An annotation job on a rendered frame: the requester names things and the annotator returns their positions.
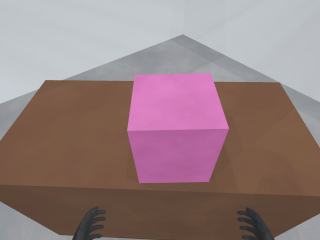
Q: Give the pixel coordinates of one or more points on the pedestal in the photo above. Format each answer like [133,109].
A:
[69,152]

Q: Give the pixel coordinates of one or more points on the carton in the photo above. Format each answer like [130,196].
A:
[176,127]

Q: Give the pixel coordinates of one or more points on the right robot hand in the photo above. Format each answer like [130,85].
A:
[259,229]

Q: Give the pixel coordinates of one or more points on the left robot hand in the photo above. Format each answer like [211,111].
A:
[85,228]

